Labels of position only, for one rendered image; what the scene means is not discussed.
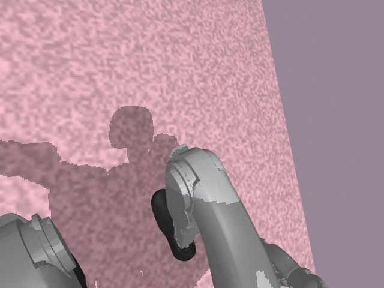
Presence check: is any right robot arm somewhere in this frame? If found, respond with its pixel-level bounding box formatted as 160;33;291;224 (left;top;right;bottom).
287;268;328;288

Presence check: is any left robot foot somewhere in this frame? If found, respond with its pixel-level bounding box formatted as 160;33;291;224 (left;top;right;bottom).
71;254;87;288

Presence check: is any right robot hand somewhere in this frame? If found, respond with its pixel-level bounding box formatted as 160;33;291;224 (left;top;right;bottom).
260;238;301;287

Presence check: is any right robot foot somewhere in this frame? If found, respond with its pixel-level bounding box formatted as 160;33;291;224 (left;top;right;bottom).
151;189;196;261

